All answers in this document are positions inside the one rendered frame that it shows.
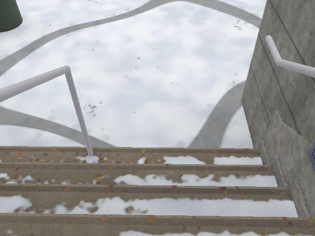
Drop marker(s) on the stairs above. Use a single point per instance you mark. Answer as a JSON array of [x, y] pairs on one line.
[[143, 191]]

